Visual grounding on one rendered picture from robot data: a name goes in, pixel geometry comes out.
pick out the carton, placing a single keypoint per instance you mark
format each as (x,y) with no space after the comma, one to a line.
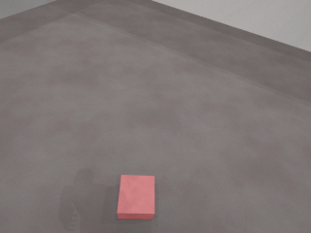
(136,197)

